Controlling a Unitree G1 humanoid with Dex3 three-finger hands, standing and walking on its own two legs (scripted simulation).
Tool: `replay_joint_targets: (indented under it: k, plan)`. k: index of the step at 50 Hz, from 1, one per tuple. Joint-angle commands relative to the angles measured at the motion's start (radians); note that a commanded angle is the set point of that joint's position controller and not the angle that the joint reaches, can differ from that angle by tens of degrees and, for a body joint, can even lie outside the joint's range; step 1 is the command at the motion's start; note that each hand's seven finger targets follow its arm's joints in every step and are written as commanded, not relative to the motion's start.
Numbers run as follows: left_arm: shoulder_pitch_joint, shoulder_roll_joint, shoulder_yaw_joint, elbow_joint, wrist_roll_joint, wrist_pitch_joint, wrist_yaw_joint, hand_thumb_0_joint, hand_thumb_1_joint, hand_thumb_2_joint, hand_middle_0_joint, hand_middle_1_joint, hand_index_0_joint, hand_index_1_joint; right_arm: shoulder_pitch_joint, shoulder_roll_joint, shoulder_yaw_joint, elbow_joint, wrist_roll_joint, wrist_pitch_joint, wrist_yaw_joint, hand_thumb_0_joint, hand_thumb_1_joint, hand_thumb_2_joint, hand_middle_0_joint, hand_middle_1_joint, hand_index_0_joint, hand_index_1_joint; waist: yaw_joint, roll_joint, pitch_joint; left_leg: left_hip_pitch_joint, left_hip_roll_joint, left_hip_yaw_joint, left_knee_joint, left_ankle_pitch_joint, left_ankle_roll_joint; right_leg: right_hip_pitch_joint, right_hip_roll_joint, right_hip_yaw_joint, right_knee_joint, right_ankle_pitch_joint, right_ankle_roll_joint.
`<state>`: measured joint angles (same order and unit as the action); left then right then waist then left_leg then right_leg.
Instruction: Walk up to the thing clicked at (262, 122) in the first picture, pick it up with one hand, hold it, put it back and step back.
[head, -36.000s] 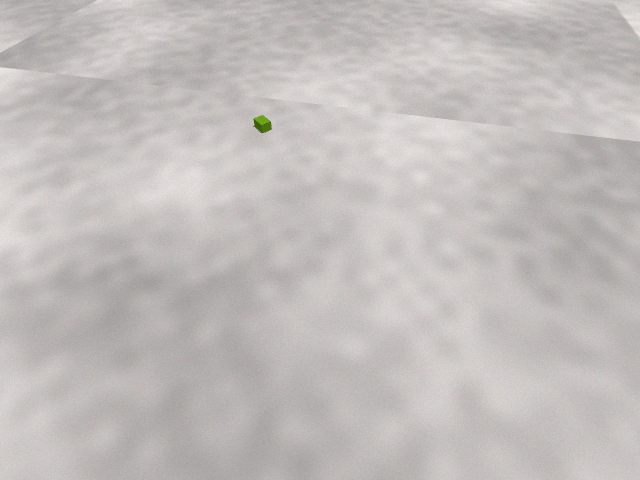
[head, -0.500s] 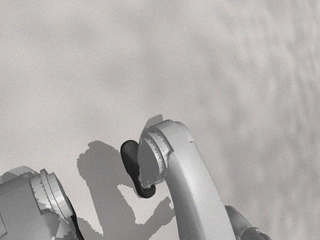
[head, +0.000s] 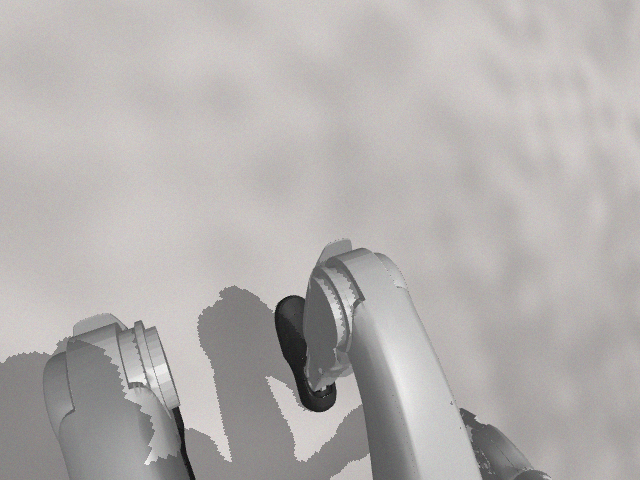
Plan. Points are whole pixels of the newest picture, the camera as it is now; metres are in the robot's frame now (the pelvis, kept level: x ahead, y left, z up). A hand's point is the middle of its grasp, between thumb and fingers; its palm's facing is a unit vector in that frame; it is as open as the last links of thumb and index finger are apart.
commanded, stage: withdraw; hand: left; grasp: from above
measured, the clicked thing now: out of the picture +0.51 +0.36 -0.30
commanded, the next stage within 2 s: home in 0.52 s
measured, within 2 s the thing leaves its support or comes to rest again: neither
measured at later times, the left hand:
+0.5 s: hand out of the picture +0.50 +0.36 -0.13, palm faces -0.43 -0.10 -0.90, open 13.1 cm
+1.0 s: hand out of the picture +0.44 +0.37 -0.04, palm faces -0.33 -0.37 -0.87, open 10.2 cm
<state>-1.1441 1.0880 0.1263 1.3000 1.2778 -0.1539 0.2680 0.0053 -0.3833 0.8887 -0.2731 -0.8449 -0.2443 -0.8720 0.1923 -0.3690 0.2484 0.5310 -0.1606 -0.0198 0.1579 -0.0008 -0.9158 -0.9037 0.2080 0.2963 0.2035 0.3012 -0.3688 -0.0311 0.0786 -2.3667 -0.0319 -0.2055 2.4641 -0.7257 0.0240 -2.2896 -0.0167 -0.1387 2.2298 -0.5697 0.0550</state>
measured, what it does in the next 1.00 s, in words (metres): rises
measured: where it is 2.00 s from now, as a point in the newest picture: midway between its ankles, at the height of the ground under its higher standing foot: (244, 416)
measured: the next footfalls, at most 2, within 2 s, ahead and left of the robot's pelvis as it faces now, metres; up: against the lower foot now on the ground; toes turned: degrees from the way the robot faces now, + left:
none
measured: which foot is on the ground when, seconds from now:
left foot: down 0.00-1.00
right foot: down 0.00-1.00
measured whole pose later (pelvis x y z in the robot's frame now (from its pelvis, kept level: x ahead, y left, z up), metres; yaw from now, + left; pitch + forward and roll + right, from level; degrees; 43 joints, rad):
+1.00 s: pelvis +0.00 +0.00 +0.06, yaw +6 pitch +38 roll -11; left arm -0.80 0.80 0.15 0.84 0.85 -0.07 -0.08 0.01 0.31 0.86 -0.23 -0.48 -0.21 -0.49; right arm 0.23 -0.32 0.09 0.55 -0.04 0.14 0.07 0.00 -0.90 -0.89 0.21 0.30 0.21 0.30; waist -0.20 0.06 -0.09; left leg -2.21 -0.04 -0.11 2.22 -0.69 0.04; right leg -2.16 -0.05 -0.06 2.06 -0.58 0.04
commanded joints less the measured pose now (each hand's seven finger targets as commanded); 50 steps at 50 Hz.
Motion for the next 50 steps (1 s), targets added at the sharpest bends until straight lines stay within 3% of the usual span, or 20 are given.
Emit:
replay_joint_targets:
  k: [1,5,8,9,12,14,17,18,21,24,27,31,32,36,39,43,44,46,48,50]
  plan:
    - [-0.263,0.154,-0.029,-0.179,-0.087,0.053,-0.098,0.0,-0.435,0.935,-0.193,-0.912,-0.176,-0.928,0.225,-0.292,-0.156,0.004,0.028,0.057,-0.02,0.0,-0.909,-0.906,0.2,0.3,0.2,0.3,-0.041,0.509,-0.716,0.582,0.033,0.08,-0.347,0.325,-0.023,0.411,0.04,-0.061,-0.193,0.194,-0.107]
    - [-0.277,0.031,-0.116,-0.2,-0.139,0.056,-0.23,0.0,-0.408,0.926,-0.22,-0.903,-0.201,-0.924,0.237,-0.28,-0.162,0.011,0.047,0.097,-0.049,0.0,-0.91,-0.907,0.2,0.3,0.2,0.3,-0.056,0.387,-0.597,0.523,0.021,0.076,-0.399,0.201,-0.006,0.386,0.031,-0.053,-0.255,0.098,-0.112]
    - [-0.302,0.035,-0.125,-0.229,-0.156,0.027,-0.302,0.0,-0.405,0.926,-0.214,-0.902,-0.195,-0.921,0.238,-0.274,-0.164,0.011,0.052,0.116,-0.082,0.0,-0.908,-0.907,0.2,0.3,0.2,0.3,-0.051,0.347,-0.595,0.541,0.013,0.083,-0.402,0.216,-0.007,0.411,0.026,-0.039,-0.281,0.099,-0.116]
    - [-0.331,0.021,-0.131,-0.252,-0.157,0.012,-0.315,0.0,-0.411,0.934,-0.209,-0.912,-0.191,-0.931,0.244,-0.275,-0.159,0.014,0.052,0.12,-0.089,0.0,-0.908,-0.907,0.2,0.3,0.2,0.3,-0.065,0.344,-0.602,0.54,0.01,0.084,-0.391,0.236,-0.007,0.417,0.021,-0.036,-0.284,0.118,-0.114]
    - [-0.361,0.061,-0.112,-0.228,-0.147,-0.041,-0.326,0.0,-0.401,0.925,-0.217,-0.903,-0.201,-0.921,0.233,-0.259,-0.148,0.012,0.054,0.132,-0.109,0.0,-0.907,-0.906,0.2,0.3,0.2,0.3,-0.053,0.322,-0.634,0.566,0.009,0.074,-0.384,0.234,-0.009,0.401,0.019,-0.028,-0.277,0.11,-0.111]
    - [-0.397,0.141,-0.077,-0.207,-0.124,-0.08,-0.302,0.0,-0.399,0.924,-0.233,-0.893,-0.21,-0.917,0.208,-0.253,-0.127,-0.002,0.048,0.136,-0.121,0.0,-0.909,-0.907,0.2,0.3,0.2,0.3,-0.041,0.326,-0.651,0.536,0.005,0.08,-0.374,0.212,-0.006,0.409,0.02,-0.025,-0.269,0.097,-0.108]
    - [-0.447,0.233,-0.037,-0.209,-0.061,-0.132,-0.215,0.0,-0.369,0.891,-0.267,-0.856,-0.245,-0.879,0.176,-0.243,-0.102,0.0,0.04,0.145,-0.13,0.0,-0.911,-0.907,0.2,0.3,0.2,0.3,-0.004,0.463,-0.736,0.607,0.005,0.09,-0.386,0.253,-0.019,0.41,0.018,-0.02,-0.233,0.129,-0.108]
    - [-0.438,0.237,-0.033,-0.16,-0.04,-0.135,-0.183,0.0,-0.37,0.888,-0.27,-0.855,-0.249,-0.877,0.172,-0.245,-0.1,0.0,0.038,0.147,-0.128,0.0,-0.911,-0.907,0.2,0.3,0.2,0.3,-0.002,0.501,-0.73,0.634,0.004,0.085,-0.398,0.265,-0.025,0.389,0.017,-0.023,-0.217,0.136,-0.11]
    - [-0.45,0.153,-0.073,-0.072,-0.01,-0.127,-0.102,0.0,-0.379,0.885,-0.277,-0.843,-0.253,-0.868,0.176,-0.251,-0.093,0.014,0.031,0.147,-0.119,0.0,-0.915,-0.908,0.199,0.3,0.199,0.3,-0.05,0.536,-0.693,0.665,0.011,0.062,-0.402,0.276,-0.028,0.307,0.021,-0.042,-0.195,0.152,-0.105]
    - [-0.499,0.186,-0.058,-0.064,0.011,-0.101,-0.046,0.0,-0.37,0.873,-0.292,-0.834,-0.268,-0.858,0.19,-0.268,-0.105,0.016,0.032,0.132,-0.111,0.0,-0.917,-0.908,0.199,0.3,0.199,0.3,-0.043,0.565,-0.723,0.658,0.015,0.067,-0.406,0.248,-0.027,0.276,0.014,-0.044,-0.178,0.146,-0.1]
    - [-0.499,0.232,-0.033,-0.07,0.022,-0.068,-0.025,0.0,-0.333,0.84,-0.313,-0.802,-0.295,-0.822,0.202,-0.272,-0.113,0.004,0.034,0.119,-0.105,0.0,-0.915,-0.906,0.199,0.3,0.199,0.3,-0.033,0.57,-0.764,0.65,0.016,0.086,-0.395,0.24,-0.022,0.313,0.015,-0.04,-0.173,0.146,-0.098]
    - [-0.475,0.254,-0.004,-0.111,-0.007,-0.03,-0.039,0.0,-0.326,0.828,-0.301,-0.801,-0.292,-0.812,0.225,-0.264,-0.124,0.0,0.04,0.11,-0.099,0.0,-0.913,-0.904,0.199,0.3,0.199,0.3,-0.017,0.537,-0.838,0.624,0.011,0.118,-0.368,0.27,-0.011,0.394,0.019,-0.025,-0.186,0.162,-0.098]
    - [-0.462,0.263,-0.001,-0.113,-0.012,-0.023,-0.048,0.0,-0.246,0.908,-0.221,-0.721,-0.212,-0.732,0.227,-0.263,-0.127,0.0,0.044,0.11,-0.099,0.0,-0.89,-0.895,0.2,0.3,0.2,0.3,-0.014,0.523,-0.835,0.603,0.01,0.122,-0.37,0.255,-0.008,0.4,0.02,-0.025,-0.187,0.148,-0.1]
    - [-0.373,0.227,0.007,-0.158,-0.075,0.0,-0.117,0.0,-0.01,0.844,-0.203,-0.557,-0.187,-0.572,0.26,-0.257,-0.148,0.001,0.048,0.11,-0.096,0.0,-0.893,-0.896,0.2,0.3,0.2,0.3,0.002,0.479,-0.837,0.593,0.006,0.129,-0.373,0.262,-0.008,0.444,0.019,-0.022,-0.219,0.137,-0.106]
    - [-0.279,0.225,0.047,-0.276,-0.143,0.016,-0.188,0.0,0.168,0.886,-0.209,-0.533,-0.195,-0.546,0.293,-0.25,-0.179,-0.017,0.059,0.126,-0.094,0.0,-0.894,-0.897,0.2,0.3,0.2,0.3,0.062,0.496,-0.949,0.646,0.002,0.14,-0.404,0.33,-0.012,0.532,0.014,-0.012,-0.241,0.184,-0.111]
    - [-0.1,0.15,0.088,-0.477,-0.286,0.036,-0.285,0.0,0.405,0.887,-0.205,-0.447,-0.196,-0.455,0.283,-0.256,-0.231,-0.024,0.083,0.146,-0.099,0.0,-0.896,-0.898,0.2,0.3,0.2,0.3,0.137,0.521,-1.026,0.786,-0.008,0.105,-0.48,0.41,-0.031,0.531,0.006,-0.004,-0.26,0.228,-0.127]
    - [-0.052,0.141,0.102,-0.545,-0.33,0.045,-0.303,0.0,0.438,0.862,-0.199,-0.422,-0.192,-0.429,0.272,-0.253,-0.247,-0.034,0.093,0.152,-0.102,0.0,-0.897,-0.898,0.2,0.3,0.2,0.3,0.171,0.528,-1.057,0.826,-0.006,0.107,-0.505,0.406,-0.031,0.519,0.005,0.005,-0.272,0.21,-0.131]
    - [0.009,0.1,0.128,-0.684,-0.427,0.064,-0.322,0.0,0.54,0.853,-0.196,-0.379,-0.191,-0.385,0.244,-0.234,-0.266,-0.033,0.114,0.159,-0.105,0.0,-0.897,-0.899,0.2,0.3,0.2,0.3,0.199,0.526,-1.095,0.887,-0.004,0.087,-0.56,0.414,-0.032,0.517,0.006,0.021,-0.294,0.205,-0.128]
    - [0.14,-0.015,0.104,-0.695,-0.522,0.1,-0.33,0.0,0.6,0.825,-0.189,-0.335,-0.186,-0.338,0.212,-0.205,-0.275,-0.015,0.134,0.161,-0.109,0.0,-0.899,-0.899,0.2,0.3,0.2,0.3,0.188,0.423,-0.98,0.845,-0.003,0.082,-0.607,0.369,-0.018,0.51,0.01,0.028,-0.338,0.186,-0.119]
    - [0.213,-0.078,0.089,-0.737,-0.592,0.123,-0.325,0.0,0.739,0.824,-0.186,-0.279,-0.186,-0.279,0.196,-0.178,-0.283,-0.008,0.142,0.15,-0.115,0.0,-0.9,-0.9,0.2,0.3,0.2,0.3,0.181,0.337,-0.918,0.818,0.001,0.095,-0.642,0.303,-0.002,0.551,0.013,0.036,-0.396,0.152,-0.113]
